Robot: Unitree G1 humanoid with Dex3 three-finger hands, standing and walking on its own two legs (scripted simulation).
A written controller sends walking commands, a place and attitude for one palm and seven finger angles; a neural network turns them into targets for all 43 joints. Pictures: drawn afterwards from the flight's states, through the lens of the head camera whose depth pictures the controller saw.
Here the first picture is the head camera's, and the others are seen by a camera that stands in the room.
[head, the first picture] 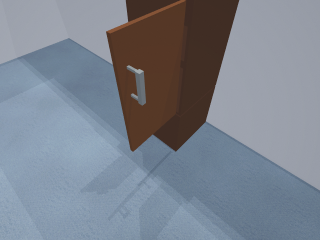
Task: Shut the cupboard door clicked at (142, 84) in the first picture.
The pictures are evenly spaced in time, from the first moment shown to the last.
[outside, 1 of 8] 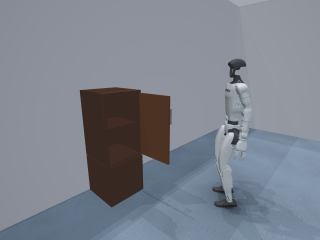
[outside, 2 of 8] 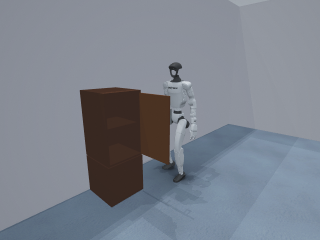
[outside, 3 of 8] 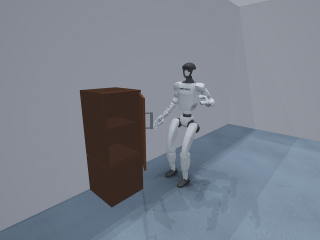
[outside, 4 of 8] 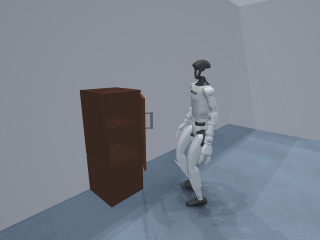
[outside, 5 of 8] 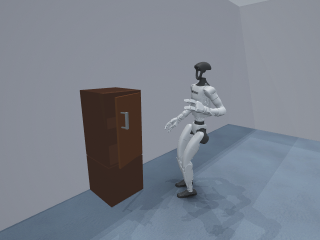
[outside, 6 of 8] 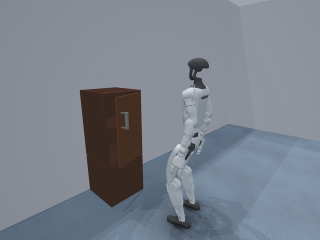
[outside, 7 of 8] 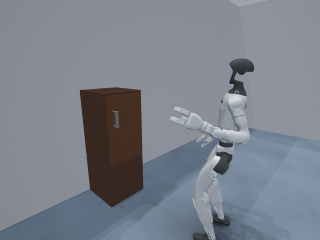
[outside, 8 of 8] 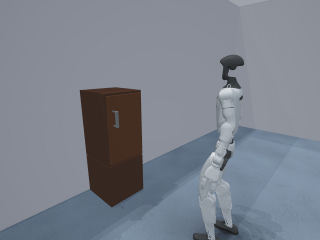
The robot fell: no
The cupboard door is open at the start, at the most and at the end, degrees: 91 91 0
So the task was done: yes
